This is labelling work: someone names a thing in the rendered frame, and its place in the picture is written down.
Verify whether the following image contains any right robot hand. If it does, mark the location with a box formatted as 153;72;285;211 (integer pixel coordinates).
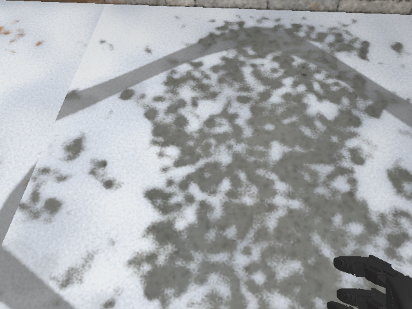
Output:
327;255;412;309

